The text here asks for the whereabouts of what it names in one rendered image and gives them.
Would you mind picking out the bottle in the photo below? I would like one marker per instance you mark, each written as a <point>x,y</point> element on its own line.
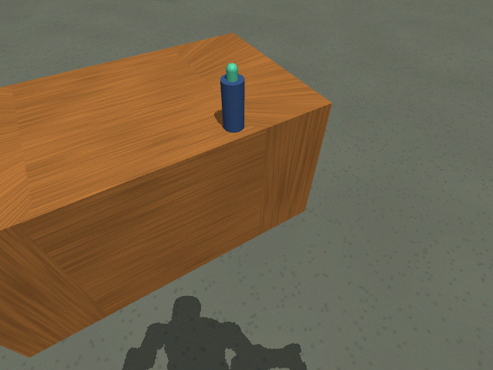
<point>232,95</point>

